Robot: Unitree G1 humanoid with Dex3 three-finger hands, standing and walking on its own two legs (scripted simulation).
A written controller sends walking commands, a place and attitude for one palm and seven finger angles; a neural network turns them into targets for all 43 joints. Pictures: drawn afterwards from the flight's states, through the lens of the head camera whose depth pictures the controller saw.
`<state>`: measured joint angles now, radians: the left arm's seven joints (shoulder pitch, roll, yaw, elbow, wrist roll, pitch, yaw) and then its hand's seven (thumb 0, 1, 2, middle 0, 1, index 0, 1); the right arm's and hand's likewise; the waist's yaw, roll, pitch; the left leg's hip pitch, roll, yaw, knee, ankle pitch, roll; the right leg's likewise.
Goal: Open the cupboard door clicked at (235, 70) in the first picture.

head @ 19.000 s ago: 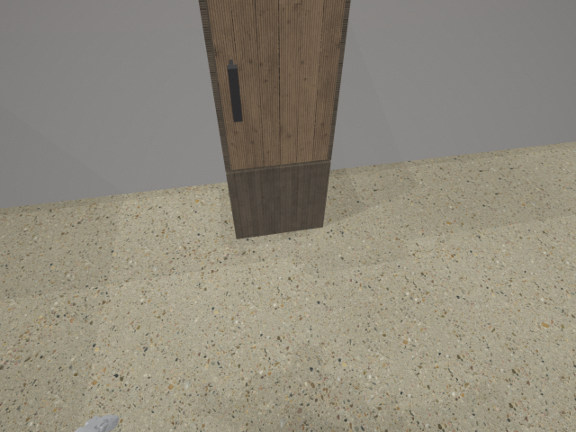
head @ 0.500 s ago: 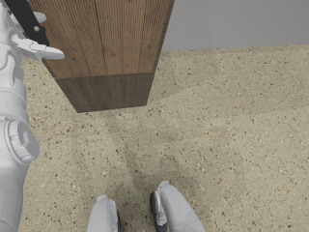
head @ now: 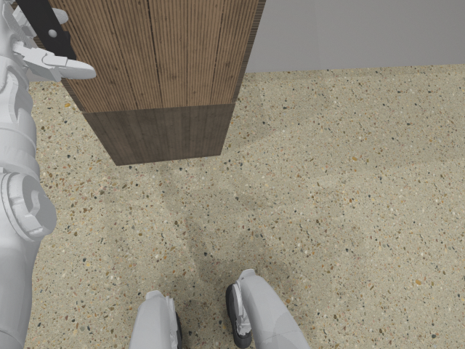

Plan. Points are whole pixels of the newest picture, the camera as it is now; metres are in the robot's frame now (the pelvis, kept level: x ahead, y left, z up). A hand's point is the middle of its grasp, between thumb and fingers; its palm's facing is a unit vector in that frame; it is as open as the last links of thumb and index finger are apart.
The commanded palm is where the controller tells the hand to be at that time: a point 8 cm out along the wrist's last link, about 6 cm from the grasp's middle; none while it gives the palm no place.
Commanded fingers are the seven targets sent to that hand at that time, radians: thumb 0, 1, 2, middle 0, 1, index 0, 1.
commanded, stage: close the thumb around the handle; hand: left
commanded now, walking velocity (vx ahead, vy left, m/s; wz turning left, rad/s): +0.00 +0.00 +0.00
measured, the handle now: (44, 9) +0.63 +0.19 +0.08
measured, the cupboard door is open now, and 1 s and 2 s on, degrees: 0 4 48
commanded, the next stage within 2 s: pull the door open along its arc in 0.60 s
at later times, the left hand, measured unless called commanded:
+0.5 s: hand (59, 35) +0.58 +0.17 +0.07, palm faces -0.03 -1.00 -0.02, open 6.3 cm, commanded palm +0.57 +0.20 +0.07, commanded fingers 0.00 0.90 0.90 -0.40 -1.35 -0.40 -1.35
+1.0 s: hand (67, 51) +0.56 +0.16 +0.07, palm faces +0.02 -1.00 -0.02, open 6.0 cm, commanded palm +0.51 +0.20 +0.07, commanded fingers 0.00 0.90 0.90 -0.40 -1.35 -0.40 -1.35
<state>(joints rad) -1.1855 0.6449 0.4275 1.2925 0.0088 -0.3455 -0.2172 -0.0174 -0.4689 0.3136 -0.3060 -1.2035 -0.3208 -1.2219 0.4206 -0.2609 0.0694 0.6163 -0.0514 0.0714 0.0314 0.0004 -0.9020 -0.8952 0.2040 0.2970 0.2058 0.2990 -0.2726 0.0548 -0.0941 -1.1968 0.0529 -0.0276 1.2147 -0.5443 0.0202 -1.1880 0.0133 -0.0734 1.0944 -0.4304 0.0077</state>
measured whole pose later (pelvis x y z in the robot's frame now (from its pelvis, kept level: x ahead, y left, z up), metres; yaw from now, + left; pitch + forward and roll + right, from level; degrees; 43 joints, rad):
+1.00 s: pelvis +0.01 +0.00 +0.01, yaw -1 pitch +28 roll -3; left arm -0.94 0.51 0.44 1.11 -0.05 -0.36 -0.18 -0.01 0.67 0.75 -0.37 -1.35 -0.37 -1.35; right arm 0.43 -0.25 0.04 0.59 -0.04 0.09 0.05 0.00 -0.90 -0.90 0.20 0.30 0.21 0.30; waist -0.23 0.06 -0.11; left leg -1.08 0.06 0.01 1.14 -0.54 0.02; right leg -1.10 0.03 -0.04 1.04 -0.43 0.01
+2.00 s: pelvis +0.01 -0.07 +0.03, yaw +6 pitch +16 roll +2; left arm -0.20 -0.14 -0.13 0.44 0.09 -0.34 0.61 0.00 0.41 0.69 -0.36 -1.30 -0.35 -1.30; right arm 0.16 -0.19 -0.02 0.64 -0.09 -0.01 0.02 0.01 -0.90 -0.90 0.20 0.30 0.20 0.30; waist -0.02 0.04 -0.14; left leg -0.79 0.02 -0.05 0.99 -0.48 -0.06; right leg -0.85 -0.02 -0.09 1.04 -0.47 -0.08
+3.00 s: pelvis -0.01 -0.01 +0.03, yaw +3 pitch +14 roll +0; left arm -0.26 -0.07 -0.20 0.53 -0.07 -0.36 0.15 -0.02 -0.50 0.30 -0.17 -0.33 -0.16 -0.33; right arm 0.26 -0.22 0.00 0.57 -0.02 -0.02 0.02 0.01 -0.90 -0.90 0.20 0.30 0.20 0.30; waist -0.03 0.04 -0.12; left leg -0.80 -0.02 0.02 1.03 -0.48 0.02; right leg -0.84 -0.05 -0.02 1.02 -0.43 0.01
